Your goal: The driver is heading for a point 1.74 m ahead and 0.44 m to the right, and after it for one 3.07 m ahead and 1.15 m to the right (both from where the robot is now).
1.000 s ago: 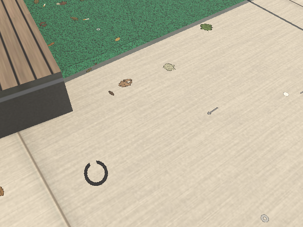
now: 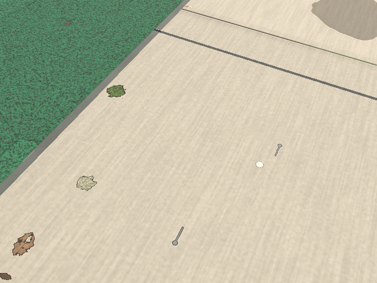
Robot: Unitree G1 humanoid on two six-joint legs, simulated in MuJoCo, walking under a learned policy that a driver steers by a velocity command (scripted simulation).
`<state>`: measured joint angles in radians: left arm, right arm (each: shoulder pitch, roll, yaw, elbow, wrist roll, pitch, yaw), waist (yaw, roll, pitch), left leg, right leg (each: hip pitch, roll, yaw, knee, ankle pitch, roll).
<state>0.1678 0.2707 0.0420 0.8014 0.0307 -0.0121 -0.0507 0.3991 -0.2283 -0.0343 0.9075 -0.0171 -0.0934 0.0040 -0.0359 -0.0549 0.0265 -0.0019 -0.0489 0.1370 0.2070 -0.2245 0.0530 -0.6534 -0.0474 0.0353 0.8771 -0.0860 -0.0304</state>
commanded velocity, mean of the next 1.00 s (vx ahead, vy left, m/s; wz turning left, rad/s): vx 0.50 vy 0.00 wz -0.43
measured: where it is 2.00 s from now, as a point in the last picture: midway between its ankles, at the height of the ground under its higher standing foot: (267, 157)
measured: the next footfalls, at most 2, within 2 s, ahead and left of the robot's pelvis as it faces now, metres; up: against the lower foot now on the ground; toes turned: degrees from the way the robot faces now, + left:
right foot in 0.18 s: +0.26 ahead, -0.11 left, +0.00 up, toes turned -10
left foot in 0.74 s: +0.62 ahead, -0.05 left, +0.00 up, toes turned -23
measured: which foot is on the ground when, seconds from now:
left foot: down 0.00-0.18, up 0.20-0.72, down 0.74-1.00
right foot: up 0.00-0.16, down 0.18-0.74, up 0.76-1.00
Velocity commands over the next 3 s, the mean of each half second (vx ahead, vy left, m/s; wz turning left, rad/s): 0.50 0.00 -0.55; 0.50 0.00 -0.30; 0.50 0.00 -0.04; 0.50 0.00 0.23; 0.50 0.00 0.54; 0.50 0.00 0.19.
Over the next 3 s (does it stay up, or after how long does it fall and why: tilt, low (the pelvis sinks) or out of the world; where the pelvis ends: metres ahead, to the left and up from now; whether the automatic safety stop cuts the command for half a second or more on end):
stays up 1.55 -0.38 0.00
